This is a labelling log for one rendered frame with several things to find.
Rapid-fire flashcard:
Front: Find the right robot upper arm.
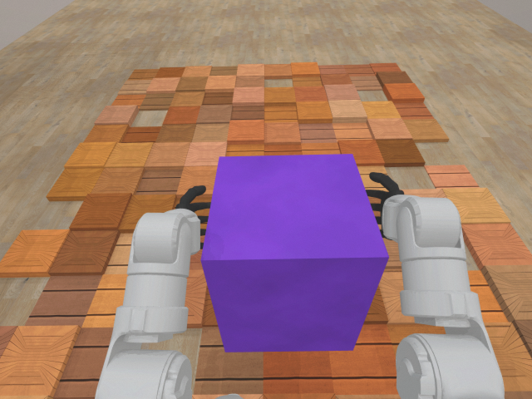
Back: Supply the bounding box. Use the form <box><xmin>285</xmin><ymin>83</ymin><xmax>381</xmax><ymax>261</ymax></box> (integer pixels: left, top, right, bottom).
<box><xmin>396</xmin><ymin>333</ymin><xmax>505</xmax><ymax>399</ymax></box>

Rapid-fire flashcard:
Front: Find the left robot upper arm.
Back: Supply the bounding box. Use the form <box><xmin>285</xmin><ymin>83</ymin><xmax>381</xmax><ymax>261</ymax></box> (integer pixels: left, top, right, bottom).
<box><xmin>97</xmin><ymin>349</ymin><xmax>192</xmax><ymax>399</ymax></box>

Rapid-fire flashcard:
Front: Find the carton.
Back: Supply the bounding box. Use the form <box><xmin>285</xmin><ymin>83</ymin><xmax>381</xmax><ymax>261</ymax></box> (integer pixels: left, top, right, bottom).
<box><xmin>200</xmin><ymin>154</ymin><xmax>389</xmax><ymax>352</ymax></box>

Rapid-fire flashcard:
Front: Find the right robot forearm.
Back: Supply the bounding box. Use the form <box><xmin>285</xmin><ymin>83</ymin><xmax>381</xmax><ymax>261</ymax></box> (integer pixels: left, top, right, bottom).
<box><xmin>382</xmin><ymin>195</ymin><xmax>505</xmax><ymax>397</ymax></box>

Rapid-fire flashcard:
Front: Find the robot left hand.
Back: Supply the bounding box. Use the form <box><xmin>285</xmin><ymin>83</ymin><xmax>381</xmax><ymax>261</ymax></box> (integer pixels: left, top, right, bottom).
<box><xmin>175</xmin><ymin>185</ymin><xmax>211</xmax><ymax>249</ymax></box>

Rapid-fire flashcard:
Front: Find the robot right hand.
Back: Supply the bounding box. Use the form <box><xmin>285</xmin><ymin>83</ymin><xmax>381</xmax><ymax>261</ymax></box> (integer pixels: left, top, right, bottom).
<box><xmin>366</xmin><ymin>172</ymin><xmax>404</xmax><ymax>240</ymax></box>

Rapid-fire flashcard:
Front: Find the left robot forearm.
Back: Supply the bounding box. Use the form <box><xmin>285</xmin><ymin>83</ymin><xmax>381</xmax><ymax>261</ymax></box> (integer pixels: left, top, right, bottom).
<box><xmin>95</xmin><ymin>209</ymin><xmax>200</xmax><ymax>399</ymax></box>

